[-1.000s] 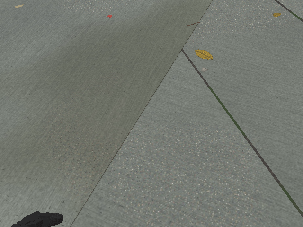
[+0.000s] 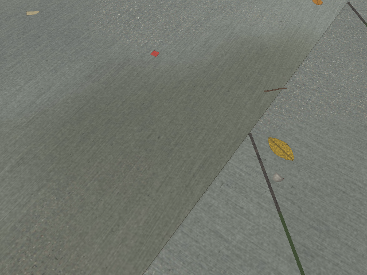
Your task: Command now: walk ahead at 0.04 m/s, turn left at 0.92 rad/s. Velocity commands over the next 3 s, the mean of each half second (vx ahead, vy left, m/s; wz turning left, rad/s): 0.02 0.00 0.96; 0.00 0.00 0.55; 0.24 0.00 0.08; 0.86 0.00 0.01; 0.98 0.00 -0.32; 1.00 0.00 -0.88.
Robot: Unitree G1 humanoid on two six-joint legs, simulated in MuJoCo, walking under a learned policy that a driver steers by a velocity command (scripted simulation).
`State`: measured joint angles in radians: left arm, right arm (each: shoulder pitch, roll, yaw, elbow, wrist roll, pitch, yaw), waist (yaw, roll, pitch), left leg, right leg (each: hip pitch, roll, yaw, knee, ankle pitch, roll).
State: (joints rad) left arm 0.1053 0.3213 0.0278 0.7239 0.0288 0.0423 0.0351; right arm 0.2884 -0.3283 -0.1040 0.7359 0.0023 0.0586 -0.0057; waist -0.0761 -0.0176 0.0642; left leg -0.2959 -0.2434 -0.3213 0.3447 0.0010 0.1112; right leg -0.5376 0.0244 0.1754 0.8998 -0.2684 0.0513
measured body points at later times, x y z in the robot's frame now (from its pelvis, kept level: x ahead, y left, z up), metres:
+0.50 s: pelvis +0.05 -0.09 +0.00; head +0.09 -0.10 +0.45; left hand +0.08 +0.23 -0.07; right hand +0.28 -0.31 -0.12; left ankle -0.03 +0.04 -0.65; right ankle +0.10 -0.16 -0.74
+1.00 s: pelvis +0.04 -0.06 +0.00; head +0.04 -0.02 +0.45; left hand -0.11 +0.18 -0.14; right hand +0.33 -0.12 -0.09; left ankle -0.02 +0.00 -0.74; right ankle +0.13 -0.17 -0.69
